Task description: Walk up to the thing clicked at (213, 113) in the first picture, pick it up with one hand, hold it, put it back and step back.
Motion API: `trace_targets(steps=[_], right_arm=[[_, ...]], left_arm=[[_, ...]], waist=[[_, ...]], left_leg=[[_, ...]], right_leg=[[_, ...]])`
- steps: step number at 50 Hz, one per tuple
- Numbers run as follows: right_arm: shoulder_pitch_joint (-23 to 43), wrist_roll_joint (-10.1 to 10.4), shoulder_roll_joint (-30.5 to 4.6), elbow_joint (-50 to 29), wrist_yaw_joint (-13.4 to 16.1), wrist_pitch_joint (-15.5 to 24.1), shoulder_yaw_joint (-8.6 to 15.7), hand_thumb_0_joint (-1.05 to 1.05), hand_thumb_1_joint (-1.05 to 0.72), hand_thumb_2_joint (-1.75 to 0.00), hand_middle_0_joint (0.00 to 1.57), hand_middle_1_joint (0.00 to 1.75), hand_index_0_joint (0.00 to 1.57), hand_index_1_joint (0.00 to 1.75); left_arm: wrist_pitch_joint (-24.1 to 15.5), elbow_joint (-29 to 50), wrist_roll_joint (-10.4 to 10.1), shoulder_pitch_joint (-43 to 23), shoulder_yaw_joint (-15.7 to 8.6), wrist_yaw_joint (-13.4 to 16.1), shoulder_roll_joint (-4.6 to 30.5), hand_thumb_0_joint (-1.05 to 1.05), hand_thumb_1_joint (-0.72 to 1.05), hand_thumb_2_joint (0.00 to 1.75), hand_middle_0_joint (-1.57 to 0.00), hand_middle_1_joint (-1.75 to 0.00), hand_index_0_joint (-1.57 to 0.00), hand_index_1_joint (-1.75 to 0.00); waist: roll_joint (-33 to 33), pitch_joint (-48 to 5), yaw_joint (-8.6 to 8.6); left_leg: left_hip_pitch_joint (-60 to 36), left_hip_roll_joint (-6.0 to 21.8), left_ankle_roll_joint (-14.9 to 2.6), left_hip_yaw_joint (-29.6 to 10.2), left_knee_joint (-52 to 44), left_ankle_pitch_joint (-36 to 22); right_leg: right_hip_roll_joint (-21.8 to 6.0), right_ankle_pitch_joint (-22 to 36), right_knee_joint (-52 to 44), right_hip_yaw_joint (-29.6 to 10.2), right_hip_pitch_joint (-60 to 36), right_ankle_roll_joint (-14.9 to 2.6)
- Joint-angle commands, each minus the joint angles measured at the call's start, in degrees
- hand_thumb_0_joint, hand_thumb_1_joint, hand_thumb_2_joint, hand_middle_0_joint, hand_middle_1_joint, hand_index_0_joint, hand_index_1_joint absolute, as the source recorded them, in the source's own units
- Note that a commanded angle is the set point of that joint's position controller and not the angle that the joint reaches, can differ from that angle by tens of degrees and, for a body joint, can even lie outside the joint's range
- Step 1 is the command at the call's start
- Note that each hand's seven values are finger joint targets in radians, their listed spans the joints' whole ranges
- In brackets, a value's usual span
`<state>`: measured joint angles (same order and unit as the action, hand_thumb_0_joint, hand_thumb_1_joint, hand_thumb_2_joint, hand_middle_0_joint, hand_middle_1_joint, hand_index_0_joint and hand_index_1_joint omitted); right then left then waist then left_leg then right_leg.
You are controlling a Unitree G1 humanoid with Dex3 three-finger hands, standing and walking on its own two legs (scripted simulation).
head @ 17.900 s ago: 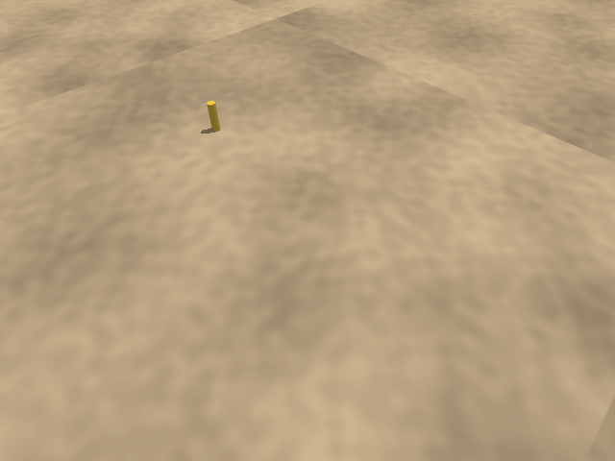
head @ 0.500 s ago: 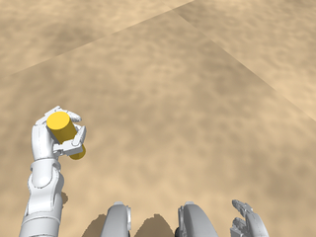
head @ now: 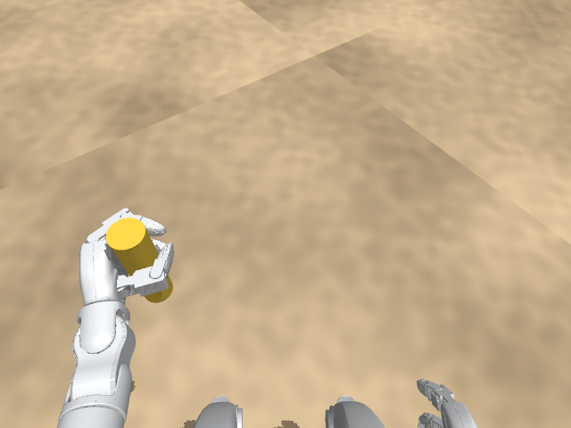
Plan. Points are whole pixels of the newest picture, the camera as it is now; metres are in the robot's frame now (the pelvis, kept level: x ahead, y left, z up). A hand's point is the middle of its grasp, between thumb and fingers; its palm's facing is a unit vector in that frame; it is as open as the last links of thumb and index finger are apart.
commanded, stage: lift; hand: left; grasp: from the side
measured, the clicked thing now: (144, 265) +0.34 +0.20 +0.01
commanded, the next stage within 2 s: hold in 0.30 s
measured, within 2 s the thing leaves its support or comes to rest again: neither
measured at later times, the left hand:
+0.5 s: hand (153, 243) +0.35 +0.17 +0.06, palm faces +0.21 -0.98 -0.02, open 5.8 cm
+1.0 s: hand (149, 245) +0.34 +0.17 +0.08, palm faces +0.21 -0.98 -0.03, open 5.8 cm
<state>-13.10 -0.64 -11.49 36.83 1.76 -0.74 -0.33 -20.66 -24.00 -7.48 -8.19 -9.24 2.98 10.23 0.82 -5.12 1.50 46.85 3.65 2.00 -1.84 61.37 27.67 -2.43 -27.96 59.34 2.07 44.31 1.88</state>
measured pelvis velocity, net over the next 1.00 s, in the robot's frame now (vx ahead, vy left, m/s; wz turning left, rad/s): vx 0.01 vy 0.00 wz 0.00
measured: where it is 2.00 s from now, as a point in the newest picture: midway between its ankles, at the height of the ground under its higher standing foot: outside the picture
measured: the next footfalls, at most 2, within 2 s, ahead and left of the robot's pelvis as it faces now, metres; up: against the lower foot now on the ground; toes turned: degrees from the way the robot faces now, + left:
none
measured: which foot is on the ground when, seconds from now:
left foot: down 0.00-1.00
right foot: down 0.00-1.00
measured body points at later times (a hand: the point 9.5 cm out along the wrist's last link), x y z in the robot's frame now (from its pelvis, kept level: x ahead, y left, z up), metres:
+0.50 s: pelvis +0.01 +0.00 +0.02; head +0.07 +0.00 +0.47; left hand +0.33 +0.22 +0.06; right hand +0.14 -0.25 -0.09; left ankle +0.02 +0.14 -0.67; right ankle +0.01 -0.14 -0.67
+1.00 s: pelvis +0.01 +0.00 +0.03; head +0.05 +0.00 +0.48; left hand +0.32 +0.22 +0.08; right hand +0.14 -0.24 -0.08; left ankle +0.02 +0.14 -0.67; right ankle +0.01 -0.14 -0.67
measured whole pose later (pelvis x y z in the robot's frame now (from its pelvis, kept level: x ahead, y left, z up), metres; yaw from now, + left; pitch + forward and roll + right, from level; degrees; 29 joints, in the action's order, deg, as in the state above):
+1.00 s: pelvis +0.01 +0.00 +0.03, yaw +0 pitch +6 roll -1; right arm -12.8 -0.6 -11.8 37.0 1.3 -2.0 0.4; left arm -20.1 -24.3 -6.6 -6.1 -7.7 4.1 8.8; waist 0.6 -2.4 1.1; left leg 32.1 3.5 2.0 -0.7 49.4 23.8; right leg -2.4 -24.1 47.8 1.7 30.0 1.9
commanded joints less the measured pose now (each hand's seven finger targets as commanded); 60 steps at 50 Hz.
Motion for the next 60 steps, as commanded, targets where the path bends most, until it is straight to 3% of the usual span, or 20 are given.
trace_targets(steps=[1, 6, 10, 13, 17, 19, 20, 21, 22, 29, 31, 34, 36, 41, 43, 49, 50, 53, 58, 60], right_arm=[[0.1, 0.0, -7.6, -6.3, 1.2, 1.9, 3.0, 0.0, -0.89, -0.9, 0.2, 0.3, 0.2, 0.3], [0.5, -0.1, -7.7, -6.3, 1.1, 1.8, 3.1, 0.0, -0.89, -0.9, 0.2, 0.3, 0.2, 0.3], [0.5, -0.1, -7.7, -6.3, 1.2, 1.6, 3.2, 0.0, -0.89, -0.9, 0.2, 0.3, 0.2, 0.3], [0.8, -0.2, -7.5, -6.1, 1.0, 1.6, 3.1, 0.0, -0.9, -0.9, 0.2, 0.3, 0.2, 0.3], [0.4, -0.2, -7.8, -5.9, 1.1, 1.3, 3.4, 0.0, -0.89, -0.9, 0.2, 0.3, 0.2, 0.3], [1.0, -0.1, -7.7, -6.3, 1.1, 1.2, 3.2, 0.0, -0.89, -0.9, 0.2, 0.3, 0.2, 0.3], [0.6, -0.1, -7.7, -5.8, 1.1, 1.3, 3.4, 0.0, -0.89, -0.9, 0.2, 0.3, 0.2, 0.3], [0.7, -0.1, -8.1, -5.6, 1.1, 1.3, 3.6, 0.0, -0.91, -0.9, 0.2, 0.3, 0.2, 0.3], [0.6, -0.2, -7.8, -6.1, 1.0, 1.1, 3.5, 0.0, -0.91, -0.9, 0.2, 0.3, 0.2, 0.3], [0.8, -0.2, -7.8, -6.3, 0.5, 1.0, 3.6, 0.0, -0.91, -0.9, 0.2, 0.3, 0.2, 0.3], [1.4, -0.2, -7.9, -6.7, 0.5, 1.0, 3.6, 0.0, -0.91, -0.9, 0.2, 0.3, 0.2, 0.3], [1.5, -0.2, -7.9, -6.8, 0.5, 1.0, 3.7, 0.0, -0.91, -0.9, 0.2, 0.3, 0.2, 0.3], [1.5, -0.3, -7.7, -6.8, 0.5, 1.0, 3.5, 0.0, -0.91, -0.9, 0.2, 0.3, 0.2, 0.3], [2.1, 0.0, -7.7, -6.6, 0.6, 0.9, 3.4, 0.0, -0.91, -0.9, 0.2, 0.3, 0.2, 0.3], [1.9, 0.0, -7.6, -6.5, 0.4, 1.1, 3.3, 0.0, -0.91, -0.9, 0.2, 0.3, 0.2, 0.3], [2.2, 0.1, -7.7, -6.8, 0.3, 1.2, 3.4, 0.0, -0.91, -0.9, 0.2, 0.3, 0.2, 0.3], [2.2, 0.2, -7.8, -6.7, 0.3, 1.2, 3.4, 0.0, -0.9, -0.9, 0.2, 0.3, 0.2, 0.3], [2.8, 0.3, -7.7, -6.7, 0.3, 1.4, 3.3, 0.0, -0.9, -0.9, 0.2, 0.3, 0.2, 0.3], [2.9, 0.2, -7.8, -6.7, 0.3, 1.5, 3.4, 0.0, -0.91, -0.9, 0.2, 0.3, 0.2, 0.3], [2.8, 0.2, -8.0, -6.6, 0.1, 1.6, 3.5, 0.0, -0.9, -0.9, 0.2, 0.3, 0.2, 0.3]], left_arm=[[-5.0, 16.2, -0.4, -16.2, -3.1, 0.7, 8.2, 0.0, 0.45, 1.19, -1.2, -1.26, -1.21, -1.26], [-5.0, 14.4, -0.9, -15.1, -2.6, 0.5, 6.4, 0.0, 0.46, 1.19, -1.2, -1.26, -1.21, -1.26], [-5.5, 18.8, -0.5, -18.1, -3.4, 0.9, 8.8, 0.0, 0.46, 1.19, -1.2, -1.26, -1.21, -1.26], [-4.9, 14.9, -0.8, -14.9, -2.2, 0.9, 5.9, 0.0, 0.46, 1.2, -1.22, -1.27, -1.23, -1.27], [-5.2, 18.3, -0.4, -17.1, -2.9, 1.0, 8.0, 0.0, 0.48, 1.19, -1.19, -1.25, -1.2, -1.25], [-4.5, 13.9, -0.7, -13.8, -1.1, 0.6, 5.1, 0.0, 0.48, 1.2, -1.22, -1.28, -1.23, -1.28], [-4.9, 17.6, -0.7, -16.3, -2.4, 0.8, 7.1, 0.0, 0.49, 1.21, -1.22, -1.29, -1.23, -1.29], [-4.4, 12.5, -0.5, -13.9, -2.7, 0.8, 6.4, 0.0, 0.53, 1.16, -1.27, -1.31, -1.28, -1.3], [-4.5, 14.6, -0.2, -14.6, -1.7, 0.9, 6.0, 0.0, 0.52, 1.14, -1.26, -1.29, -1.27, -1.28], [-5.0, 16.4, 0.2, -16.0, -1.5, 1.8, 5.7, 0.0, 0.51, 1.18, -1.28, -1.33, -1.29, -1.32], [-4.7, 12.3, 0.2, -13.5, -1.8, 1.7, 5.1, 0.0, 0.52, 1.17, -1.29, -1.33, -1.3, -1.32], [-5.3, 16.3, 0.3, -17.0, -2.0, 1.8, 6.4, 0.0, 0.53, 1.17, -1.28, -1.33, -1.3, -1.32], [-4.8, 13.3, 0.4, -13.4, -1.5, 1.6, 5.5, 0.0, 0.52, 1.18, -1.28, -1.34, -1.3, -1.33], [-5.0, 16.4, 0.3, -15.8, -1.5, 1.5, 6.6, 0.0, 0.54, 1.18, -1.28, -1.33, -1.29, -1.32], [-4.4, 13.2, -0.1, -13.3, 0.2, 1.3, 3.5, 0.0, 0.56, 1.19, -1.28, -1.34, -1.29, -1.33], [-4.7, 16.5, -0.1, -15.3, -1.7, 1.3, 6.1, 0.0, 0.57, 1.21, -1.3, -1.35, -1.31, -1.34], [-4.4, 14.5, -0.1, -13.8, -0.4, 1.2, 4.4, 0.0, 0.57, 1.21, -1.29, -1.35, -1.3, -1.34], [-4.4, 15.9, 0.2, -14.4, -1.7, 1.6, 6.3, 0.0, 0.59, 1.2, -1.28, -1.34, -1.3, -1.33], [-4.2, 14.7, 0.1, -14.4, 0.1, 1.2, 4.4, 0.0, 0.56, 1.21, -1.27, -1.34, -1.28, -1.33], [-4.2, 14.7, 0.1, -15.0, -1.1, 1.1, 5.6, 0.0, 0.58, 1.22, -1.28, -1.35, -1.29, -1.34]], waist=[[0.7, -18.0, 0.14], [1.2, -17.3, 0.53], [1.0, -17.4, 0.04], [0.9, -16.3, 0.31], [1.6, -18.2, 0.01], [-0.3, -14.7, 0.68], [1.0, -17.0, 0.08], [0.0, -16.0, 0.27], [-0.3, -16.3, 0.31], [1.0, -15.8, -0.11], [0.6, -14.1, -0.34], [0.5, -15.6, 0.0], [0.4, -14.9, -0.2], [1.0, -13.8, -0.37], [-0.8, -12.9, 0.38], [1.1, -14.0, -0.49], [-0.2, -13.0, -0.02], [0.0, -11.9, -0.81], [0.0, -12.0, 0.1], [0.7, -12.6, -0.18]], left_leg=[[-12.5, -2.7, -1.87, 1.5, -10.1, -13.0], [-14.9, -2.8, -1.73, 1.7, -11.2, -15.0], [-15.5, -2.8, -1.81, 1.9, -12.1, -15.7], [-16.7, -2.7, -1.74, 2.0, -12.6, -16.6], [-18.4, -2.8, -1.68, 2.2, -13.1, -18.5], [-17.7, -2.8, -1.8, 2.3, -13.6, -18.3], [-18.7, -2.7, -1.74, 2.4, -13.5, -19.4], [-18.9, -2.6, -1.79, 2.4, -13.5, -20.0], [-19.0, -2.5, -1.76, 2.2, -13.9, -20.2], [-21.6, -2.3, -1.27, 1.8, -15.9, -21.0], [-20.6, -2.5, -1.28, 1.9, -16.3, -19.5], [-21.2, -2.7, -1.47, 2.2, -16.6, -18.6], [-21.3, -2.8, -1.49, 2.5, -16.8, -19.0], [-22.3, -2.8, -1.39, 2.5, -18.1, -17.5], [-22.3, -2.6, -1.44, 2.3, -18.4, -17.8], [-23.8, -2.8, -1.33, 2.4, -19.1, -19.0], [-24.1, -2.6, -1.35, 2.3, -19.5, -19.1], [-23.6, -2.8, -1.36, 2.6, -20.0, -17.7], [-24.6, -2.8, -1.38, 2.5, -20.5, -17.7], [-24.9, -2.7, -1.3, 2.4, -20.5, -19.2]], right_leg=[[2.3, 16.3, -10.2, 0.4, -11.4, -1.65], [2.5, 18.3, -10.9, 0.5, -12.5, -1.76], [2.4, 19.4, -12.0, 0.3, -14.6, -1.54], [2.6, 20.3, -12.4, 0.4, -14.5, -1.6], [2.6, 22.3, -13.0, 0.3, -16.7, -1.49], [2.7, 22.2, -13.6, 0.4, -16.3, -1.33], [2.5, 23.4, -13.5, 0.2, -17.6, -1.34], [2.6, 23.7, -13.7, 0.3, -17.0, -1.41], [2.7, 23.9, -13.8, 0.5, -17.7, -1.42], [2.9, 23.0, -14.3, 1.0, -18.0, -1.87], [2.9, 21.6, -15.0, 1.1, -17.8, -1.79], [2.7, 21.7, -15.8, 0.7, -19.3, -1.45], [2.7, 22.2, -16.2, 0.5, -19.9, -1.44], [2.7, 20.4, -17.3, 0.7, -19.9, -1.54], [2.9, 20.7, -17.4, 0.9, -20.1, -1.5], [2.8, 21.6, -18.2, 0.8, -21.5, -1.52], [2.8, 21.6, -18.2, 1.0, -21.4, -1.53], [2.7, 20.3, -18.9, 1.0, -21.6, -1.46], [2.7, 20.4, -19.3, 0.9, -21.7, -1.45], [2.8, 21.6, -19.1, 0.9, -22.2, -1.56]])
